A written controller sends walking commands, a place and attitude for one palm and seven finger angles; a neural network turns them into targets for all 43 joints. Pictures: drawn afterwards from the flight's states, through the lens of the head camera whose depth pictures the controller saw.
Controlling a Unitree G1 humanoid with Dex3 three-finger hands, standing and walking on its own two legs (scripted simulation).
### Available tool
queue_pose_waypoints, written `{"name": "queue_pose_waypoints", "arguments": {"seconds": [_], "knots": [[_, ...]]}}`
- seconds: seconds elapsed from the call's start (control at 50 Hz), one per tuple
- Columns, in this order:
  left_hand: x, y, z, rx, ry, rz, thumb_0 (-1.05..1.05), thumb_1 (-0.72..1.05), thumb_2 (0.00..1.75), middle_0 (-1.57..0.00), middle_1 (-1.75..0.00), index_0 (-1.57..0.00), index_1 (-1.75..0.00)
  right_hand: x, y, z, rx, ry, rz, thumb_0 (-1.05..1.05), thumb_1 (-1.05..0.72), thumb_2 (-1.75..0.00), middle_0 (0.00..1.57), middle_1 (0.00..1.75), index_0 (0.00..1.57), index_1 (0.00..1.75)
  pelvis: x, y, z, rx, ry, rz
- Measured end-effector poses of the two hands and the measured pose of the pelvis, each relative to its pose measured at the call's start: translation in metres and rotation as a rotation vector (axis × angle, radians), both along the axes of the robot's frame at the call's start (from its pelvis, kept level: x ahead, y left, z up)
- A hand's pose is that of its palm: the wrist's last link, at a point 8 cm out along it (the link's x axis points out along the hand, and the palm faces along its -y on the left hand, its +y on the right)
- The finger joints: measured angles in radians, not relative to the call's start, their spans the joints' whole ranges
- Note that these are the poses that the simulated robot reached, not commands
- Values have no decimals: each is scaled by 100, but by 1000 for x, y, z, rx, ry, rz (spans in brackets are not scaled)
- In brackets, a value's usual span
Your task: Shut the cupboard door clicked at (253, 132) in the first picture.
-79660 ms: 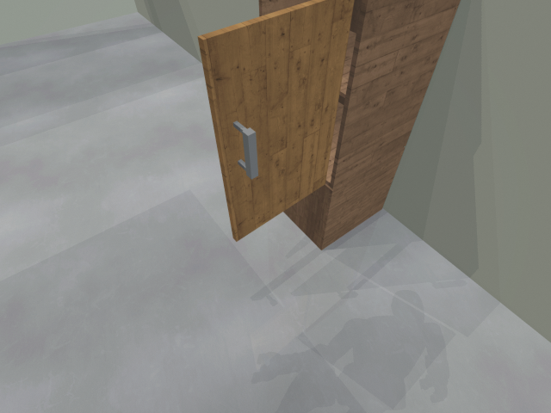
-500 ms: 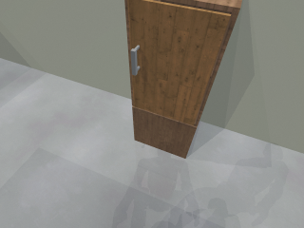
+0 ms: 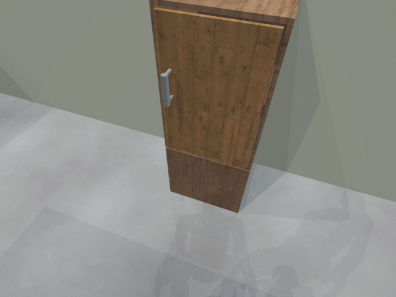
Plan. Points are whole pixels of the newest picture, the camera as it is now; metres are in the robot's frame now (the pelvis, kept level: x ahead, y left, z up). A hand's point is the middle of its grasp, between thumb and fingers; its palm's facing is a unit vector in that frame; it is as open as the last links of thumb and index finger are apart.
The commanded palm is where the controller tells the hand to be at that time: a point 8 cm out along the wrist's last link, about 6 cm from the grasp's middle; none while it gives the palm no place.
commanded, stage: let the arm hang, fingers relaxed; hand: left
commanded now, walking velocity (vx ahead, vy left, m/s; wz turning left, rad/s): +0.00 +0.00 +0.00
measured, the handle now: (167, 87) +0.78 +0.15 +0.00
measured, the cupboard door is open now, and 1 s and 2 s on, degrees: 0 0 0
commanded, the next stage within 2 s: look to check the result in 0.04 s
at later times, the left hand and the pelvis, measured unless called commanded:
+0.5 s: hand out of the picture -0.02 +0.15 -0.18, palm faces +0.03 -0.98 -0.17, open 7.3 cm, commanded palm none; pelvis +0.01 -0.01 +0.00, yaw +0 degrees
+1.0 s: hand out of the picture +0.00 +0.16 -0.18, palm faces +0.03 -0.99 -0.17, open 7.3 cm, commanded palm none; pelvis +0.02 -0.01 +0.00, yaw +0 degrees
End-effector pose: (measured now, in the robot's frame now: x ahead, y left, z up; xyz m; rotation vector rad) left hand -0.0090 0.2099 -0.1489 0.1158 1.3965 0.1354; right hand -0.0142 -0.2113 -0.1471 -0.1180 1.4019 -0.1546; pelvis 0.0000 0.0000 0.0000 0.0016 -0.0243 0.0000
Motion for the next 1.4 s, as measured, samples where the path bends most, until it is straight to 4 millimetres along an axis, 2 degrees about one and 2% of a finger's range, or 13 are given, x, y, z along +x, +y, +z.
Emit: {"name": "queue_pose_waypoints", "arguments": {"seconds": [0.4, 0.8, 1.14, 1.4], "knots": [[-17, -5, 2, 7, 74, 19, 0, 91, 90, -20, -29, -20, -30, 3, -8, 1, -4, 34, 2, 0, -90, -90, 20, 30, 20, 30, 7, -8, 1, -3, -1, -2], [-1, -8, 1, -1, 43, 10, 0, 91, 90, -20, -29, -20, -30, 15, -10, 2, -10, 17, 9, 0, -90, -90, 20, 30, 20, 30, 13, -9, 2, -3, -4, -3], [1, -3, 2, 8, 56, 11, 0, 91, 90, -20, -29, -20, -30, 15, -9, 3, -10, 34, 8, 0, -90, -90, 20, 30, 20, 30, 17, -8, 2, -2, -2, -2], [5, -2, 2, 7, 56, 10, 0, 91, 90, -20, -29, -20, -30, 25, -11, 4, -20, 20, 13, 0, -90, -90, 20, 30, 20, 30, 21, -6, 2, -2, -2, -3]]}}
